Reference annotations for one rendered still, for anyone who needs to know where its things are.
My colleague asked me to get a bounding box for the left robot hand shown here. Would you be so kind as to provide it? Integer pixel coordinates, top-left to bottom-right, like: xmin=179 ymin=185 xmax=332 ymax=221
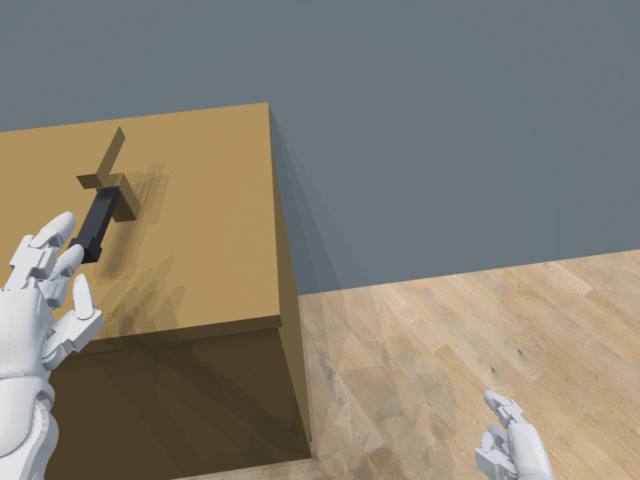
xmin=0 ymin=212 xmax=105 ymax=382

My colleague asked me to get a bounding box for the counter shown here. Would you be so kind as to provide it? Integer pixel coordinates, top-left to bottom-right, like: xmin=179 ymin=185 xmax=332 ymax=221
xmin=0 ymin=102 xmax=312 ymax=480

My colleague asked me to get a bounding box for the tap lever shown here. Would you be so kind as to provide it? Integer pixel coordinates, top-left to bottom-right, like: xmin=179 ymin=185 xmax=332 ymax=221
xmin=66 ymin=188 xmax=120 ymax=264

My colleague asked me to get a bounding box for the robot left forearm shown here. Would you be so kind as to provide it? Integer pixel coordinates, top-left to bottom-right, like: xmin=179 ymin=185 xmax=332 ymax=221
xmin=0 ymin=376 xmax=59 ymax=480

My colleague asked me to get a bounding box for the right robot hand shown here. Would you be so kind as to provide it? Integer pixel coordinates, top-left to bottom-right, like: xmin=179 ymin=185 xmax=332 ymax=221
xmin=475 ymin=390 xmax=554 ymax=480

